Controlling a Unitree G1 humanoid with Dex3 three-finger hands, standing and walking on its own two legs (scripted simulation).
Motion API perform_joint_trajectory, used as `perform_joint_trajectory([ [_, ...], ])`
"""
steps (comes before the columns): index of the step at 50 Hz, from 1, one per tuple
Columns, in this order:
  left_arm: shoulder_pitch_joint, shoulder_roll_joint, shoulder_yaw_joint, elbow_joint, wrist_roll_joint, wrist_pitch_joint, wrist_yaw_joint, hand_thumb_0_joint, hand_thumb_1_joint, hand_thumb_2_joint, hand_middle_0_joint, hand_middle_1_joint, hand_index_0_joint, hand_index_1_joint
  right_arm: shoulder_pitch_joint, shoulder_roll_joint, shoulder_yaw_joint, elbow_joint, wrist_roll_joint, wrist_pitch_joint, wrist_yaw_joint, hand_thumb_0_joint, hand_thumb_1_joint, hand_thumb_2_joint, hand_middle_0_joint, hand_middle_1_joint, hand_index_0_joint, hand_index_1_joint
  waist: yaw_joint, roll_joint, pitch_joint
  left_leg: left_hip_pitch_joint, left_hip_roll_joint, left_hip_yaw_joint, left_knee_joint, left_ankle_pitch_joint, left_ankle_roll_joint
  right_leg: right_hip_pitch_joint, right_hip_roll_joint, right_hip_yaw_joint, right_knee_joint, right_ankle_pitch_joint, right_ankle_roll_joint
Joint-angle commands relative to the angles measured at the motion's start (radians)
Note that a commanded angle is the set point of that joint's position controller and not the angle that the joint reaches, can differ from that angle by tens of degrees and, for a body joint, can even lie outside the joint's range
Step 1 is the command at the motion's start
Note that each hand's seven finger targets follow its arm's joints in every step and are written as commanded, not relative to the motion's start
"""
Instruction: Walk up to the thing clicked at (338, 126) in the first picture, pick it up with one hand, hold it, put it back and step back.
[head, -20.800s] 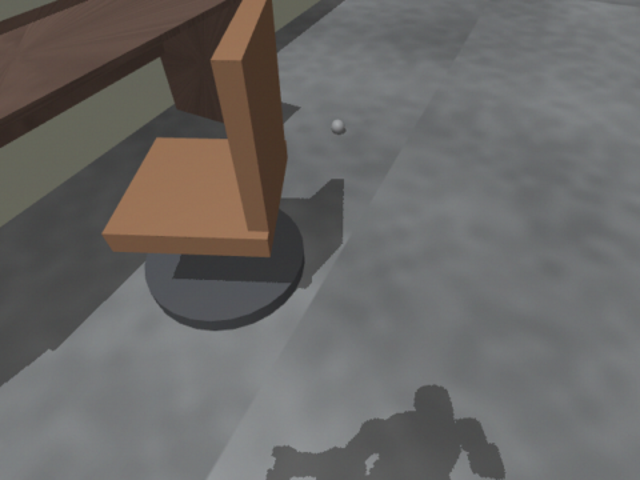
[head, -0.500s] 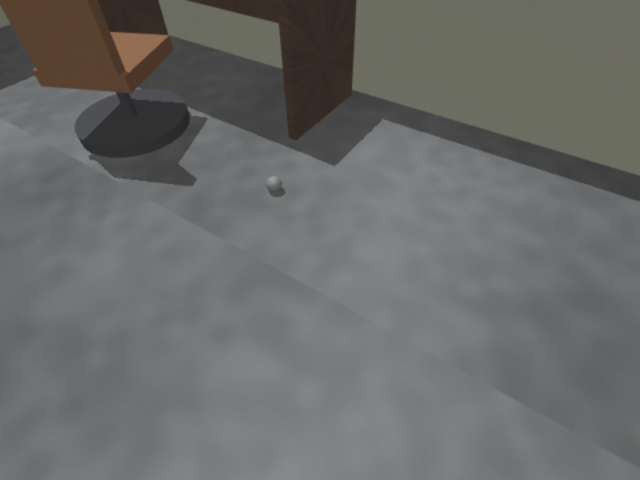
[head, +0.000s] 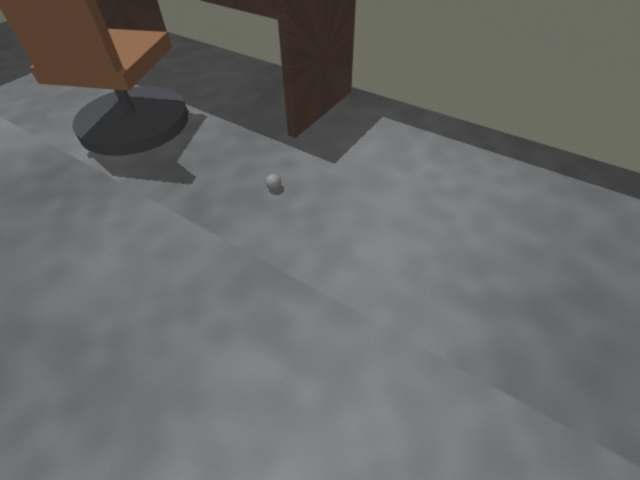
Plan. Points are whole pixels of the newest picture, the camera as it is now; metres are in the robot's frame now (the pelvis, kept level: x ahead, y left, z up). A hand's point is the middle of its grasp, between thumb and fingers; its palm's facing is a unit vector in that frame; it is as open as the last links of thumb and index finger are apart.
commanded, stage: stand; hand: left
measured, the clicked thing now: (273, 182) +1.49 +0.26 -0.74
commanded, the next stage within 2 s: walk up in 0.30 s
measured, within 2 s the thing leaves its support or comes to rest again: neither
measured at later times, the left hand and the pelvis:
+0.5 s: hand out of the picture +0.06 +0.30 -0.15, palm faces +0.08 -0.93 -0.36, open 7.3 cm; pelvis +0.03 +0.02 -0.01, yaw +3 degrees
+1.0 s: hand (134, 369) +0.31 +0.33 -0.14, palm faces -0.06 -0.93 -0.36, open 7.3 cm; pelvis +0.24 +0.05 -0.01, yaw +0 degrees
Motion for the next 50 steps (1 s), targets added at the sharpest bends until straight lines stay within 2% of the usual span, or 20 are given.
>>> perform_joint_trajectory([
  [1,-0.025,0.222,0.037,-0.052,0.001,-0.017,0.016,0.000,0.900,0.900,-0.200,-0.300,-0.200,-0.300,-0.035,-0.211,-0.039,-0.053,-0.001,-0.017,-0.018,0.000,-0.900,-0.900,0.200,0.300,0.200,0.300,0.004,0.000,-0.080,-0.004,0.102,-0.068,-0.025,0.210,0.043,0.026,-0.121,0.099,-0.054,0.145,-0.017],
  [14,-0.025,0.222,0.039,-0.055,0.003,-0.016,0.018,0.000,0.900,0.900,-0.200,-0.300,-0.200,-0.300,-0.038,-0.210,-0.040,-0.059,-0.002,-0.017,-0.018,0.000,-0.900,-0.900,0.200,0.300,0.200,0.300,0.005,0.000,-0.083,-0.010,0.105,-0.067,-0.023,0.209,0.047,0.035,-0.121,0.096,-0.053,0.142,-0.017],
  [15,0.054,0.333,0.114,-0.106,0.019,-0.036,-0.014,0.000,0.900,0.900,-0.200,-0.300,-0.200,-0.300,0.015,-0.289,-0.112,-0.111,-0.018,-0.035,0.008,0.000,-0.900,-0.900,0.200,0.300,0.200,0.300,0.022,-0.044,-0.183,-0.061,0.049,-0.045,0.086,-0.327,0.122,0.115,-0.090,0.084,0.025,-0.350,-0.066],
  [16,0.081,0.337,0.123,-0.097,0.028,-0.039,-0.023,0.000,0.900,0.900,-0.200,-0.300,-0.200,-0.300,-0.038,-0.288,-0.116,-0.128,-0.029,-0.034,0.022,0.000,-0.900,-0.900,0.200,0.300,0.200,0.300,0.058,-0.048,-0.080,-0.282,0.032,-0.020,0.147,-0.440,0.116,0.130,-0.151,0.170,-0.009,-0.532,-0.105],
  [17,0.126,0.365,0.142,-0.103,0.032,-0.044,-0.025,0.000,0.900,0.900,-0.200,-0.300,-0.200,-0.300,-0.118,-0.260,-0.114,-0.169,-0.030,-0.032,0.030,0.000,-0.900,-0.900,0.200,0.300,0.200,0.300,0.100,-0.129,0.006,-0.464,-0.004,0.060,0.307,-0.353,0.095,0.159,-0.263,0.306,-0.117,-0.638,-0.166],
  [18,0.147,0.386,0.153,-0.121,0.036,-0.053,-0.023,0.000,0.900,0.900,-0.200,-0.300,-0.200,-0.300,-0.169,-0.238,-0.114,-0.208,-0.038,-0.032,0.035,0.000,-0.900,-0.900,0.200,0.300,0.200,0.300,0.133,-0.183,0.083,-0.630,0.024,0.082,0.493,-0.302,0.073,0.166,-0.401,0.440,-0.234,-0.652,-0.237],
  [19,0.132,0.374,0.149,-0.144,0.039,-0.063,-0.025,0.000,0.900,0.900,-0.200,-0.300,-0.200,-0.300,-0.174,-0.238,-0.117,-0.212,-0.039,-0.038,0.040,0.000,-0.900,-0.900,0.200,0.300,0.200,0.300,0.126,-0.112,0.123,-0.665,0.060,0.026,0.517,-0.276,0.064,0.144,-0.446,0.476,-0.255,-0.561,-0.276],
  [21,0.094,0.347,0.145,-0.162,0.033,-0.071,-0.025,0.000,0.900,0.900,-0.200,-0.300,-0.200,-0.300,-0.096,-0.254,-0.131,-0.198,-0.030,-0.048,0.057,0.000,-0.900,-0.900,0.200,0.300,0.200,0.300,0.077,-0.063,0.079,-0.585,0.087,-0.005,0.492,-0.244,0.055,0.143,-0.353,0.346,-0.229,-0.446,-0.239],
  [26,0.005,0.350,0.139,-0.236,0.035,-0.068,-0.047,0.000,0.900,0.900,-0.200,-0.300,-0.200,-0.300,0.005,-0.233,-0.157,-0.203,-0.033,-0.049,0.089,0.000,-0.900,-0.900,0.200,0.300,0.200,0.300,0.005,-0.160,0.060,-0.224,0.069,0.110,0.302,-0.101,0.036,-0.137,-0.234,0.094,-0.139,-0.341,-0.169],
  [28,-0.036,0.341,0.134,-0.256,0.035,-0.061,-0.052,0.000,0.900,0.900,-0.200,-0.300,-0.200,-0.300,0.158,-0.244,-0.179,-0.165,-0.032,-0.052,0.082,0.000,-0.900,-0.900,0.200,0.300,0.200,0.300,-0.081,-0.101,0.022,0.038,0.037,0.165,0.268,-0.015,0.038,-0.304,-0.213,0.053,-0.009,-0.373,-0.153],
  [29,-0.011,0.297,0.119,-0.262,0.040,-0.055,-0.052,0.000,0.900,0.900,-0.200,-0.300,-0.200,-0.300,0.263,-0.292,-0.199,-0.134,-0.036,-0.056,0.071,0.000,-0.900,-0.900,0.200,0.300,0.200,0.300,-0.124,0.032,-0.039,0.237,0.023,0.138,0.287,-0.088,0.056,-0.427,-0.166,0.017,0.204,-0.340,-0.135],
  [30,0.056,0.221,0.094,-0.254,0.032,-0.049,-0.054,0.000,0.900,0.900,-0.200,-0.300,-0.200,-0.300,0.374,-0.358,-0.221,-0.113,-0.042,-0.063,0.054,0.000,-0.900,-0.900,0.200,0.300,0.200,0.300,-0.175,0.274,-0.083,0.356,0.092,-0.016,0.143,-0.373,0.108,-0.559,-0.050,-0.075,0.565,-0.341,-0.107],
  [31,0.061,0.179,0.077,-0.284,0.019,-0.053,-0.051,0.000,0.900,0.900,-0.200,-0.300,-0.200,-0.300,0.427,-0.453,-0.228,-0.141,-0.043,-0.071,0.041,0.000,-0.900,-0.900,0.200,0.300,0.200,0.300,-0.188,0.399,-0.090,0.274,0.348,-0.611,-0.162,-0.733,0.179,-0.674,0.110,0.089,0.838,-0.423,-0.066],
  [32,0.053,0.289,0.092,-0.279,0.018,-0.050,-0.041,0.000,0.900,0.900,-0.200,-0.300,-0.200,-0.300,0.266,-0.471,-0.227,-0.193,-0.010,-0.068,0.043,0.000,-0.900,-0.900,0.200,0.300,0.200,0.300,-0.122,0.199,-0.033,0.087,0.424,-0.736,-0.262,-0.824,0.261,-0.602,0.029,0.215,0.890,-0.344,-0.079],
  [34,0.176,0.313,0.096,-0.213,-0.005,-0.045,-0.040,0.000,0.900,0.900,-0.200,-0.300,-0.200,-0.300,0.106,-0.395,-0.190,-0.254,-0.008,-0.080,0.040,0.000,-0.900,-0.900,0.200,0.300,0.200,0.300,-0.006,0.091,0.015,0.008,0.368,-0.419,-0.150,-0.608,0.249,-0.574,-0.057,0.231,0.856,-0.192,-0.056],
  [35,0.210,0.324,0.102,-0.189,-0.008,-0.046,-0.045,0.000,0.900,0.900,-0.200,-0.300,-0.200,-0.300,0.083,-0.342,-0.177,-0.271,-0.012,-0.086,0.037,0.000,-0.900,-0.900,0.200,0.300,0.200,0.300,0.008,0.101,0.021,-0.026,0.306,-0.305,-0.135,-0.525,0.222,-0.525,-0.074,0.217,0.795,-0.147,-0.045],
  [37,0.212,0.319,0.108,-0.178,0.002,-0.043,-0.059,0.000,0.900,0.900,-0.200,-0.300,-0.200,-0.300,0.114,-0.316,-0.167,-0.268,-0.011,-0.095,0.038,0.000,-0.900,-0.900,0.200,0.300,0.200,0.300,-0.001,0.132,0.037,-0.097,0.274,-0.174,-0.167,-0.411,0.210,-0.454,-0.078,0.185,0.699,-0.088,-0.013],
  [41,0.137,0.298,0.108,-0.227,0.013,-0.037,-0.083,0.000,0.900,0.900,-0.200,-0.300,-0.200,-0.300,0.132,-0.330,-0.172,-0.288,-0.010,-0.108,0.040,0.000,-0.900,-0.900,0.200,0.300,0.200,0.300,-0.013,0.133,0.091,-0.097,0.286,-0.083,-0.213,-0.382,0.245,-0.480,-0.107,0.128,0.526,-0.028,0.012],
  [45,0.027,0.275,0.105,-0.275,0.016,-0.045,-0.099,0.000,0.900,0.900,-0.200,-0.300,-0.200,-0.300,0.169,-0.336,-0.174,-0.298,-0.004,-0.110,0.040,0.000,-0.900,-0.900,0.200,0.300,0.200,0.300,-0.040,0.101,0.087,-0.053,0.257,-0.004,-0.186,-0.323,0.230,-0.443,-0.115,0.082,0.353,0.065,-0.003],
  [50,0.019,0.248,0.106,-0.284,0.011,-0.060,-0.092,0.000,0.900,0.900,-0.200,-0.300,-0.200,-0.300,0.178,-0.332,-0.167,-0.309,-0.010,-0.094,0.034,0.000,-0.900,-0.900,0.200,0.300,0.200,0.300,-0.021,0.102,0.025,-0.007,0.237,0.065,-0.020,-0.002,0.208,-0.290,-0.059,0.003,0.256,0.052,-0.032],
])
